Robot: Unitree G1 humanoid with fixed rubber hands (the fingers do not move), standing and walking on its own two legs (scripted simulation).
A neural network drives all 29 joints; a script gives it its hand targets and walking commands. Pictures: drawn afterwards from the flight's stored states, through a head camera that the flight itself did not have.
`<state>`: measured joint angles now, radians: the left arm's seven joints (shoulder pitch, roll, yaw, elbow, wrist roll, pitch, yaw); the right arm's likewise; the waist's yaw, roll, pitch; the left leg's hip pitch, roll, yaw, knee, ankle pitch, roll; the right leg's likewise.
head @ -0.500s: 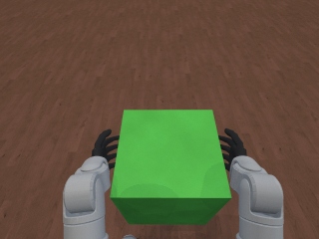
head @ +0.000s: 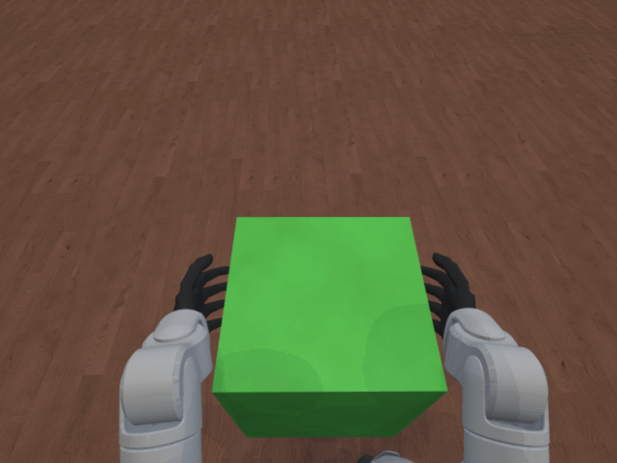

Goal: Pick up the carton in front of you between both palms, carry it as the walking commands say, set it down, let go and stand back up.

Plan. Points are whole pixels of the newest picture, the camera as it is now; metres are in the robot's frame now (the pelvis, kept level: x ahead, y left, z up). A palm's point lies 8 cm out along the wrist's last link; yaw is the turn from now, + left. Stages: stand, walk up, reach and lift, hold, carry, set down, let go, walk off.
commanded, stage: carry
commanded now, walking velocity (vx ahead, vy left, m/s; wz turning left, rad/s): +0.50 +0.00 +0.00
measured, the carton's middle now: (321, 335) +0.28 +0.00 +0.01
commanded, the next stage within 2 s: none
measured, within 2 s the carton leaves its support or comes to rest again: neither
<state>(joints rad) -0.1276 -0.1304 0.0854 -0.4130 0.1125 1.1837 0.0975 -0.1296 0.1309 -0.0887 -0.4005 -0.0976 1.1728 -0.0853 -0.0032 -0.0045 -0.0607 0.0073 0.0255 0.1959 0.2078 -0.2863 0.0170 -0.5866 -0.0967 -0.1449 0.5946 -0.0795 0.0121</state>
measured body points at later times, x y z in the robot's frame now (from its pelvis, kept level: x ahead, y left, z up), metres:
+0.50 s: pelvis +0.33 -0.02 +0.00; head +0.34 -0.03 +0.45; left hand +0.61 +0.14 +0.09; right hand +0.62 -0.16 +0.08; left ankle +0.47 +0.13 -0.71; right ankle +0.22 -0.11 -0.75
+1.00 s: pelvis +0.67 +0.01 +0.00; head +0.68 +0.02 +0.45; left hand +0.94 +0.17 +0.07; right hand +0.95 -0.14 +0.08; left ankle +0.54 +0.10 -0.75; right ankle +0.81 -0.12 -0.71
